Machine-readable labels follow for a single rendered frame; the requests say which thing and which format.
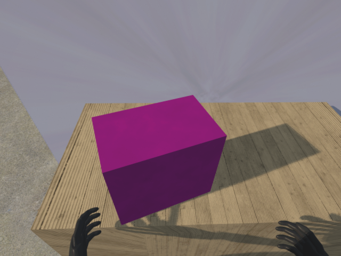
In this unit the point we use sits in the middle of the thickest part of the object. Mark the robot right hand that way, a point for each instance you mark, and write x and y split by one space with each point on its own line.
305 242

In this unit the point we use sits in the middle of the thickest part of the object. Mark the carton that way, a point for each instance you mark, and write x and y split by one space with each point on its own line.
156 156

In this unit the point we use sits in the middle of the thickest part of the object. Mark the pedestal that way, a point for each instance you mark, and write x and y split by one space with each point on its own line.
281 161

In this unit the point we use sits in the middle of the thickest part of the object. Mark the robot left hand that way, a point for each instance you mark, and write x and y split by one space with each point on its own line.
80 239

